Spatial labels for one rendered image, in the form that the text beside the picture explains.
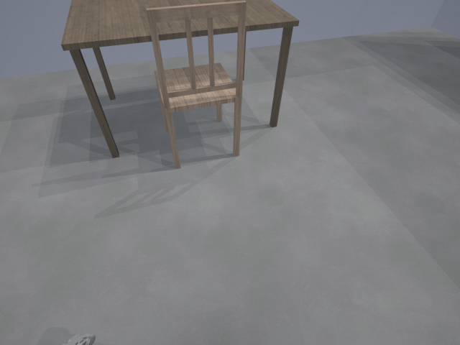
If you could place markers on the table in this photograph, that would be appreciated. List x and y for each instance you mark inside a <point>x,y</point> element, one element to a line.
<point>101,23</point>

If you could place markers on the chair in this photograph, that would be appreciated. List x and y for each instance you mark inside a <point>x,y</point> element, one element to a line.
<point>202,85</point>

